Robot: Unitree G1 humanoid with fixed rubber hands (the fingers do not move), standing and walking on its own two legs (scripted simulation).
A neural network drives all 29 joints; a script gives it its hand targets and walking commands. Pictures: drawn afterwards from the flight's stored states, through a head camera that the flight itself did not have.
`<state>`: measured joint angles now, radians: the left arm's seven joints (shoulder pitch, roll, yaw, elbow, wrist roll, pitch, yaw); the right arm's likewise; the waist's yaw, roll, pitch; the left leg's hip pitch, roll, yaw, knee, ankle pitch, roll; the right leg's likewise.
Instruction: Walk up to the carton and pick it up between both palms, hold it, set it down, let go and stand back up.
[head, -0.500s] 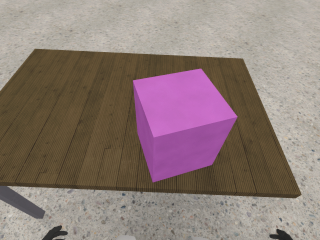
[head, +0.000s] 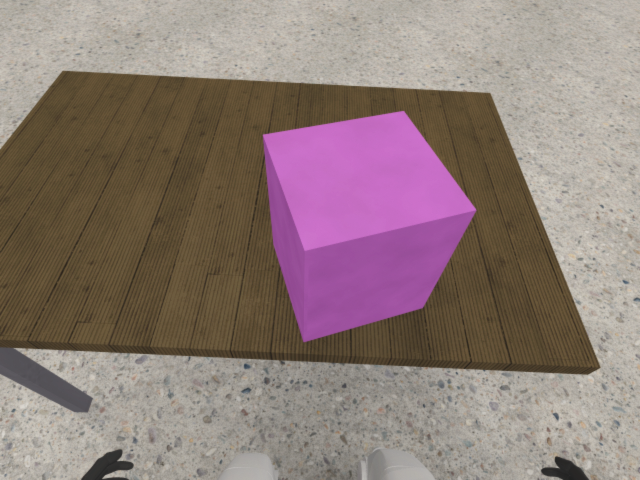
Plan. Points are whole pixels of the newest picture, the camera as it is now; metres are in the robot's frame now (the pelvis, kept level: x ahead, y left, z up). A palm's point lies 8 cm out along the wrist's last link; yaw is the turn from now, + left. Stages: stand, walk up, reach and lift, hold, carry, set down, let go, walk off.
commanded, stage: walk up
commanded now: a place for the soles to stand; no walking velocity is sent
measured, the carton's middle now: (351, 231) +0.44 -0.03 +0.01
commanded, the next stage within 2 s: reach and lift in 1.16 s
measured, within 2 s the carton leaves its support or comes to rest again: neither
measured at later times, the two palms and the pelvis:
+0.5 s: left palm out of the picture +0.06 +0.28 -0.10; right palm out of the picture +0.06 -0.35 -0.08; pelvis -0.03 -0.03 +0.00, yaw +0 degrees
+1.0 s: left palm out of the picture +0.06 +0.28 -0.09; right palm out of the picture +0.05 -0.35 -0.08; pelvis -0.03 -0.03 +0.01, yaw +0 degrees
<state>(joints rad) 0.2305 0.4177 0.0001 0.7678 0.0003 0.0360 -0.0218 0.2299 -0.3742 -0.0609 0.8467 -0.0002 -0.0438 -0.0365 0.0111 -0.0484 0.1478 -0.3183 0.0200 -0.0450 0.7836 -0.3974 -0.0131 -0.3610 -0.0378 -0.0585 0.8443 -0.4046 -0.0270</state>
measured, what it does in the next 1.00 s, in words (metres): stands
